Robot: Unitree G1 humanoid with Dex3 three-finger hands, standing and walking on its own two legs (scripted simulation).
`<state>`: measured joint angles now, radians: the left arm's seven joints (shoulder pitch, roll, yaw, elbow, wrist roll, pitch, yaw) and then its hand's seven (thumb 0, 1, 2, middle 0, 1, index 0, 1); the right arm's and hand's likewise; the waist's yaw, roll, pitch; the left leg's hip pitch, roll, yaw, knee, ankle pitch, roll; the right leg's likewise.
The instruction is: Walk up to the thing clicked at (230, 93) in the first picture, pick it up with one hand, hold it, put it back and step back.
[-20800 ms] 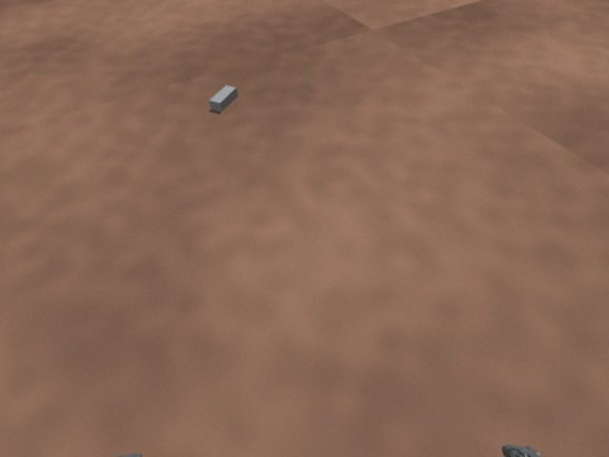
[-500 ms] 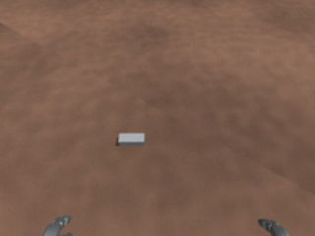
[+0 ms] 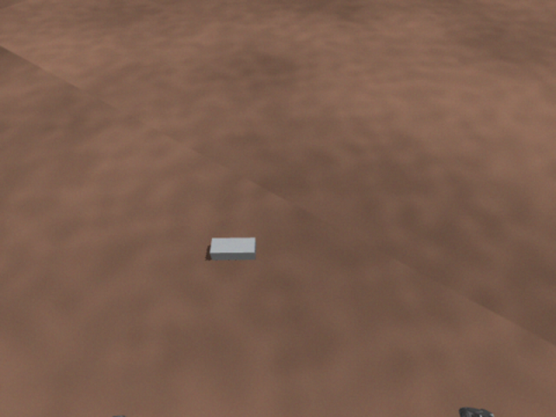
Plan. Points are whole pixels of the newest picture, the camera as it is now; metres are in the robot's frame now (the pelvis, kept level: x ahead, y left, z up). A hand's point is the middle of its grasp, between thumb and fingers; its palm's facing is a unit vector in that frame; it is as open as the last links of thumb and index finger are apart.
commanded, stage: stand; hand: left
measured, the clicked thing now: (233, 248) +0.85 +0.22 -0.75
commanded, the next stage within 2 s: walk up in 0.60 s
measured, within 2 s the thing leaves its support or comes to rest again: neither
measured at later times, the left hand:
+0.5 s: hand out of the picture +0.06 +0.25 -0.16, palm faces -0.03 -0.94 -0.34, open 7.4 cm
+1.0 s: hand out of the picture +0.11 +0.33 -0.17, palm faces -0.07 -0.94 -0.34, open 7.4 cm
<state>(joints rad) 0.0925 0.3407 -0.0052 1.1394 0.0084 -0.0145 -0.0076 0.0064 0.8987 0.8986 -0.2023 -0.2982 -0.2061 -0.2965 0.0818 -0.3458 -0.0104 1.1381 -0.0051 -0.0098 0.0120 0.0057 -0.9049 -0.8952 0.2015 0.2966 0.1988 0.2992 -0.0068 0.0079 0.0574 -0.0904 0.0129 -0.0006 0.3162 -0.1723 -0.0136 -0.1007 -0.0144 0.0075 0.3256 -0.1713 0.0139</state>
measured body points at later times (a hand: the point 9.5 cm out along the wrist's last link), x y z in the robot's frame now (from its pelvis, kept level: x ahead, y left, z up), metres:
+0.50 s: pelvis +0.00 +0.00 +0.00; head +0.00 -0.01 +0.45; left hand +0.06 +0.30 -0.13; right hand +0.06 -0.30 -0.14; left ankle +0.00 +0.13 -0.75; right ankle +0.01 -0.13 -0.75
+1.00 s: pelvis +0.08 +0.05 -0.01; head +0.09 +0.07 +0.44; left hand +0.12 +0.38 -0.15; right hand +0.12 -0.28 -0.11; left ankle +0.09 +0.15 -0.75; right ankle +0.05 -0.09 -0.69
